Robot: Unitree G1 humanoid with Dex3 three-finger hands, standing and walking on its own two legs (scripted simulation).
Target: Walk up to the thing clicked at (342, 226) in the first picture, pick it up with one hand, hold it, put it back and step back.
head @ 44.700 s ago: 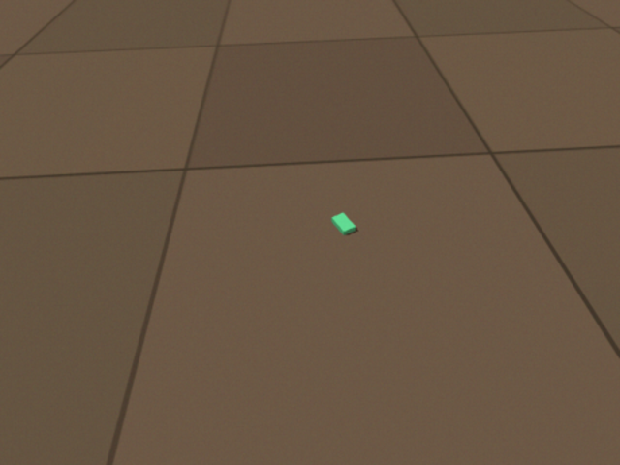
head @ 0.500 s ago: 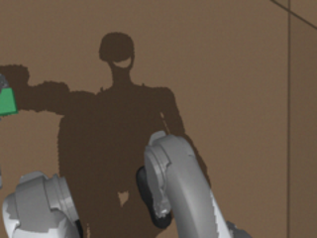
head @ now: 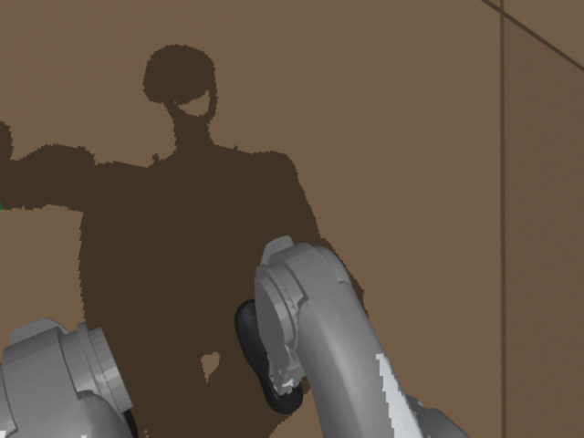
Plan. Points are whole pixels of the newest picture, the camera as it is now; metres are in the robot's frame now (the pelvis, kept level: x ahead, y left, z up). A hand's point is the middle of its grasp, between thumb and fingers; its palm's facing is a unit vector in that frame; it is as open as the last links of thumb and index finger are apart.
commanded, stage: rest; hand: left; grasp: from above
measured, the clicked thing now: out of the picture +0.48 +0.28 -0.29
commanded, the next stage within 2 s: open in 0.10 s
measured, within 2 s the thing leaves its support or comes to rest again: neither
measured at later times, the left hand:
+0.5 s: hand out of the picture +0.47 +0.28 -0.26, palm faces -0.47 -0.09 -0.88, open 9.6 cm
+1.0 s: hand out of the picture +0.47 +0.28 -0.26, palm faces -0.48 -0.09 -0.87, open 12.3 cm
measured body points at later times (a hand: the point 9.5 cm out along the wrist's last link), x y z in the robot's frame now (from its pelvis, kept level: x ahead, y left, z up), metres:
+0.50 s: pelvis +0.00 +0.00 +0.00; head +0.28 +0.12 +0.32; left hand +0.49 +0.28 -0.21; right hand +0.04 -0.25 -0.05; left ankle +0.05 +0.13 -0.27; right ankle +0.11 -0.13 -0.27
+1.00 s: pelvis -0.01 +0.00 +0.00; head +0.28 +0.13 +0.32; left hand +0.49 +0.28 -0.21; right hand +0.03 -0.25 -0.04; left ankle +0.05 +0.13 -0.27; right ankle +0.11 -0.13 -0.27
